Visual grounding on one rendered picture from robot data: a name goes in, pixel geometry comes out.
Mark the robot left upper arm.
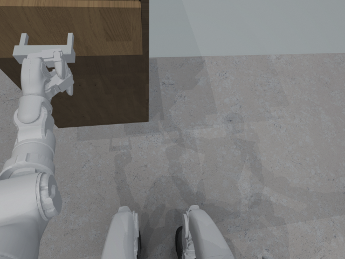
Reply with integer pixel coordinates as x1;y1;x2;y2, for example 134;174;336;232
0;172;62;259

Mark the robot left forearm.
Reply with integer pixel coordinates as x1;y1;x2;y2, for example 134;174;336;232
0;95;56;180

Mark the robot right shin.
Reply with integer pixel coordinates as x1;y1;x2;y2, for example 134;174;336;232
182;205;199;259

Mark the robot left hand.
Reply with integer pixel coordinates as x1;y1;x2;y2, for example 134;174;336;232
20;49;74;102

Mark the cabinet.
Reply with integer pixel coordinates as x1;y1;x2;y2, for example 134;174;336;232
0;0;149;128

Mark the robot left thigh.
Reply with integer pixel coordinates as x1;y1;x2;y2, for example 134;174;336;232
101;210;139;259

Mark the drawer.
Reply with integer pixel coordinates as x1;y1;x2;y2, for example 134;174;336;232
0;0;143;58

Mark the handle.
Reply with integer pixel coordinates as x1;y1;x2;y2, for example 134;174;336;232
13;33;75;64

